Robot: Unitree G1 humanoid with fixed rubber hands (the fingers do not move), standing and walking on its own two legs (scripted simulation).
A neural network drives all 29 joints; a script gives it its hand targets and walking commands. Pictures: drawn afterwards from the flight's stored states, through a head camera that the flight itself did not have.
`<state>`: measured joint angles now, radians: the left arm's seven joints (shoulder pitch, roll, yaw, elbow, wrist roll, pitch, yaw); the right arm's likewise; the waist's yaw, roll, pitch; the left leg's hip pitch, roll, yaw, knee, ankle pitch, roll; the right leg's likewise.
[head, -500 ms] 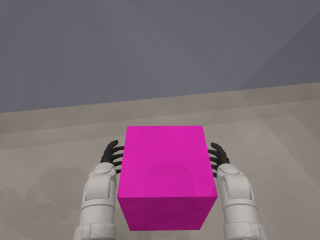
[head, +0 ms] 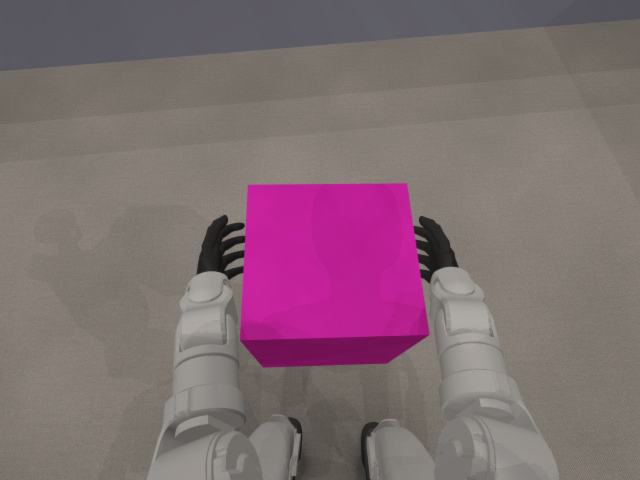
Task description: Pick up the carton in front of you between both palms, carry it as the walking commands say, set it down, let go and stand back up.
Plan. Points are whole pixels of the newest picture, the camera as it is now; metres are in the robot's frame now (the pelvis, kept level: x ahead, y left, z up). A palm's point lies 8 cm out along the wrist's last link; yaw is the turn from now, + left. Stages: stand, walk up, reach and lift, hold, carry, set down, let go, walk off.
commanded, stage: set down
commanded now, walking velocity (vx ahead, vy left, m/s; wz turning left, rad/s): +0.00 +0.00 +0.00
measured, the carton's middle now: (326, 286) +0.36 +0.03 -0.11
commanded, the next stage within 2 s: none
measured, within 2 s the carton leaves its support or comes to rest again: neither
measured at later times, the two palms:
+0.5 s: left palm (225, 286) +0.38 +0.20 -0.19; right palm (396, 269) +0.43 -0.10 -0.20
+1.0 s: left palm (236, 299) +0.41 +0.22 -0.34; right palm (372, 271) +0.49 -0.07 -0.35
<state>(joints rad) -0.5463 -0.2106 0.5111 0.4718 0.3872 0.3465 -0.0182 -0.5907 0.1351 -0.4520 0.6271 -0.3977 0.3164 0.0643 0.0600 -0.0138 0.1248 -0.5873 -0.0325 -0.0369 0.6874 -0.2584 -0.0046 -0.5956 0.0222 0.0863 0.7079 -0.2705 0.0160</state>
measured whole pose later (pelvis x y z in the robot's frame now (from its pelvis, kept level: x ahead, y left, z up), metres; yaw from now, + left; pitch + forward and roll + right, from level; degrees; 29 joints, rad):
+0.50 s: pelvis -0.02 -0.02 -0.12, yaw +1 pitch +38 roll +0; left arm -0.77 -0.11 0.58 0.49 0.27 0.28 -0.04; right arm -0.85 0.08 -0.37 0.67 -0.25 0.27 -0.05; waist 0.10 -0.06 -0.12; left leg -1.51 -0.02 -0.07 1.25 -0.41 -0.05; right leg -1.52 0.07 0.04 1.26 -0.41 -0.01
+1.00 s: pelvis -0.06 -0.02 -0.25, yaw +0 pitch +45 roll +1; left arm -1.07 -0.05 0.64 0.54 0.22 0.33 0.05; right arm -1.27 -0.11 -0.29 0.87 -0.20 0.32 -0.05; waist 0.13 -0.06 -0.01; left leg -2.00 -0.04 -0.05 1.71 -0.49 -0.06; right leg -2.02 0.09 0.05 1.72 -0.49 0.01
